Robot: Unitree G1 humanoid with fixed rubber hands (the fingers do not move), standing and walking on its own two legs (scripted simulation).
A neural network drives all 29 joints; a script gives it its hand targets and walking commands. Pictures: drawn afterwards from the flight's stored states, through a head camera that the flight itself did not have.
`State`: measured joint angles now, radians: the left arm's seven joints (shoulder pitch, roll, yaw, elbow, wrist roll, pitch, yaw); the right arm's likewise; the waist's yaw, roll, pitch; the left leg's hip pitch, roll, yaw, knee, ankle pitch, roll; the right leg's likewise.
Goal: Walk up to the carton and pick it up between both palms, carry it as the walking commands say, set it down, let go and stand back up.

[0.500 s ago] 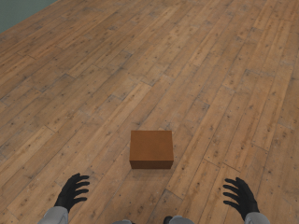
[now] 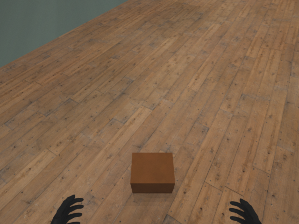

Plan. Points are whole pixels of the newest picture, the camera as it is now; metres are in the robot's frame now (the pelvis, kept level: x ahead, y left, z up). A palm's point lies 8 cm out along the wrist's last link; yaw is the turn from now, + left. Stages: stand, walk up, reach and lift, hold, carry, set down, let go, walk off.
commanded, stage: stand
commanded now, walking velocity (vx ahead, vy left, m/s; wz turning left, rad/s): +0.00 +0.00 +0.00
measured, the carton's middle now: (152, 173) +0.52 +0.01 -0.68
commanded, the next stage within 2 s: none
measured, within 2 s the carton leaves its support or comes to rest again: neither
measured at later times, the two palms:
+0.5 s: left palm out of the picture +0.10 +0.24 -0.07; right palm out of the picture +0.12 -0.29 -0.08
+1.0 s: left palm out of the picture +0.07 +0.24 -0.07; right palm out of the picture +0.08 -0.31 -0.09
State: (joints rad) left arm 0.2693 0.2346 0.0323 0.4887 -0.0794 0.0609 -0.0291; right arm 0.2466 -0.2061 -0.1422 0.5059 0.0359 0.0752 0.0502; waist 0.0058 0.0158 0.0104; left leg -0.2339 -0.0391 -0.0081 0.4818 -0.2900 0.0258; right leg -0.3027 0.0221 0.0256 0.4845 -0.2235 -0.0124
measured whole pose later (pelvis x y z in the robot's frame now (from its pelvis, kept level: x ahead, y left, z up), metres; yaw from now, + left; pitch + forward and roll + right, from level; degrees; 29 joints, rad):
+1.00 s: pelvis -0.03 -0.02 +0.00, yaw +0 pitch -1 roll +2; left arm 0.37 0.24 0.03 0.64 -0.06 -0.02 0.01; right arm 0.31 -0.28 -0.14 0.69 0.02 0.00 0.01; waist 0.01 0.02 -0.15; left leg -0.21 -0.04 -0.01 0.48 -0.26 0.01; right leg -0.30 0.02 0.02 0.54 -0.22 -0.03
